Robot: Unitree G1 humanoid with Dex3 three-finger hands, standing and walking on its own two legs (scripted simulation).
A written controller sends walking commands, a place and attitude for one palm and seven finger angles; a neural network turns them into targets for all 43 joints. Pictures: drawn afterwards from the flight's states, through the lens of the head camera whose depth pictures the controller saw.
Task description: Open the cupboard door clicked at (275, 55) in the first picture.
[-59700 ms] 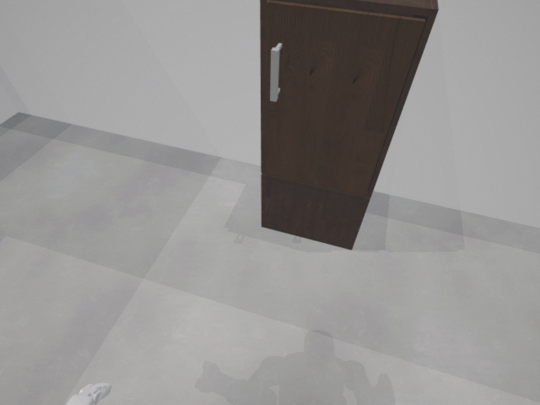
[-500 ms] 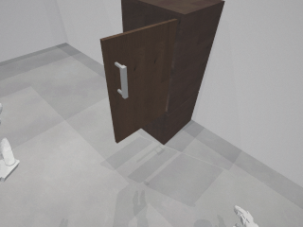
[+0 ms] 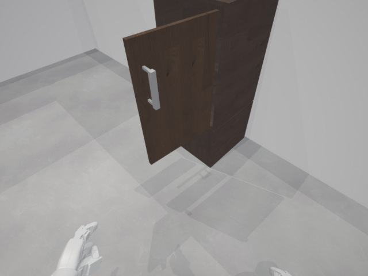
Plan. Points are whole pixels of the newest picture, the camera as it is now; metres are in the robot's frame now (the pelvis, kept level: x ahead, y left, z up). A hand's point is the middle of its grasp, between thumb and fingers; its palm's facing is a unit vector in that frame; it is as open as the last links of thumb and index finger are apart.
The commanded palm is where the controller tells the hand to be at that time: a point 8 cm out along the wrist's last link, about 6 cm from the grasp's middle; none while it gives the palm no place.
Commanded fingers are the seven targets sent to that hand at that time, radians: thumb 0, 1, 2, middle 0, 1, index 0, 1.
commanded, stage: let the arm hang, fingers relaxed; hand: left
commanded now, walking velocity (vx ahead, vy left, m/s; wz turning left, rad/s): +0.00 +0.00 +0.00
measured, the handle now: (151, 88) +0.69 +0.14 +0.05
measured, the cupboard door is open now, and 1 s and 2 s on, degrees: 85 85 85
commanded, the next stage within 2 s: look to check the result in 0.90 s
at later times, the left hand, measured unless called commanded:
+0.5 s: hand out of the picture +0.00 +0.22 -0.15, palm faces +0.06 -0.95 -0.30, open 7.3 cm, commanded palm none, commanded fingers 0.00 0.90 0.90 -0.20 -0.30 -0.20 -0.30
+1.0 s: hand out of the picture +0.08 +0.24 -0.14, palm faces +0.02 -0.95 -0.30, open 7.3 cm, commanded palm none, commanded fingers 0.00 0.90 0.90 -0.20 -0.30 -0.20 -0.30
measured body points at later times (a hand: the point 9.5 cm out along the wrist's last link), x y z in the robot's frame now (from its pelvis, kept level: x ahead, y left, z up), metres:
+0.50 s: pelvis -0.01 +0.00 +0.02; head +0.00 -0.01 +0.47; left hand +0.00 +0.27 -0.12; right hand -0.03 -0.23 -0.15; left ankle +0.03 +0.14 -0.72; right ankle +0.05 -0.11 -0.72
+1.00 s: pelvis +0.01 +0.01 +0.02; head +0.04 +0.00 +0.47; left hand +0.08 +0.29 -0.12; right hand +0.07 -0.26 -0.13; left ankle +0.03 +0.14 -0.72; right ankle +0.05 -0.11 -0.72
